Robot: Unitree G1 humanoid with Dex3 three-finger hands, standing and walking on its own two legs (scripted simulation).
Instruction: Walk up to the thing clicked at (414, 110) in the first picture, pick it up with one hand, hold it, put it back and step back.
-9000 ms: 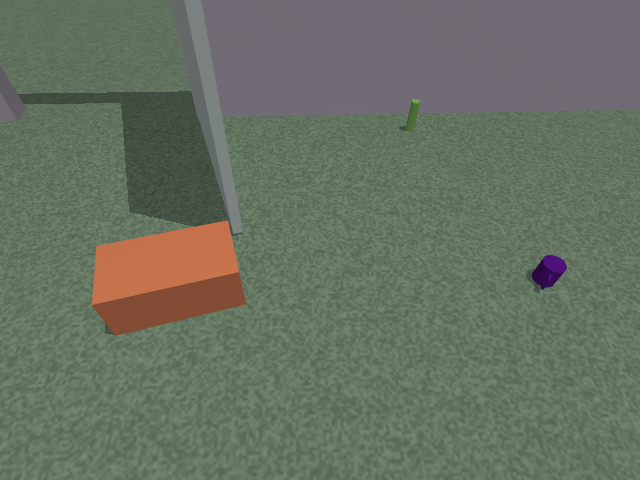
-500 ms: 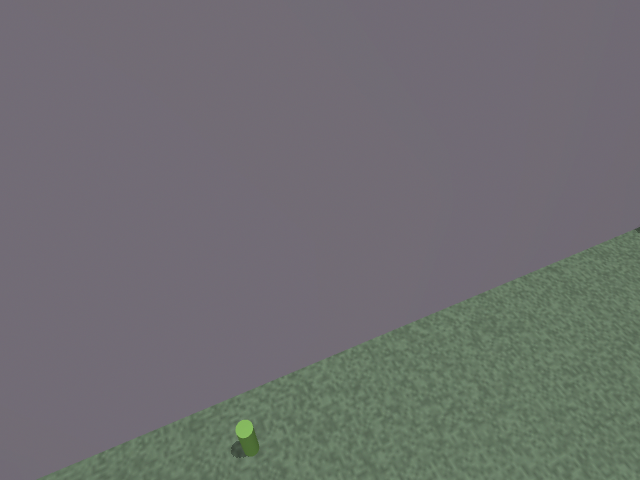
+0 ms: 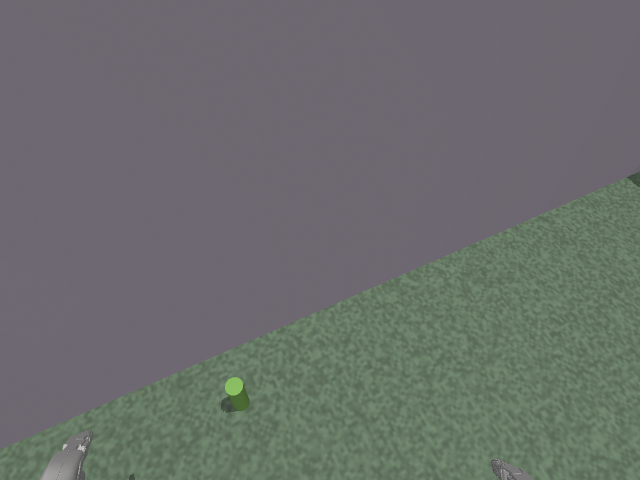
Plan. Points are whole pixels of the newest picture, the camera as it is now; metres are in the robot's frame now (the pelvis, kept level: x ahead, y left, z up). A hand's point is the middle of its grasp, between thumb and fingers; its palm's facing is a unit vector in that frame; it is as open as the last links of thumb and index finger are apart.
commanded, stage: go down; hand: left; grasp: from the side
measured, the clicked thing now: (238, 395) +0.40 +0.19 -0.66
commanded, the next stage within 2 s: none
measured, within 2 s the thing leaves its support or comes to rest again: neither
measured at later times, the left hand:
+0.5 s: hand out of the picture +0.14 +0.28 -0.17, palm faces +0.08 -0.95 -0.31, open 17.4 cm
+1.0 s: hand (116, 424) +0.26 +0.33 -0.27, palm faces +0.12 -0.97 -0.19, open 17.3 cm
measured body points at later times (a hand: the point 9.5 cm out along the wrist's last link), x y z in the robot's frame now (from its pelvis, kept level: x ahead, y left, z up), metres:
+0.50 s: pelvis +0.00 +0.00 -0.05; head +0.08 +0.03 +0.39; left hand +0.13 +0.33 -0.15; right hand +0.17 -0.25 -0.13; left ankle +0.00 +0.12 -0.71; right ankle +0.01 -0.13 -0.71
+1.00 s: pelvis -0.05 +0.00 -0.20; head +0.12 +0.03 +0.21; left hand +0.25 +0.38 -0.25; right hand +0.11 -0.27 -0.31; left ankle +0.00 +0.12 -0.71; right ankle +0.00 -0.13 -0.71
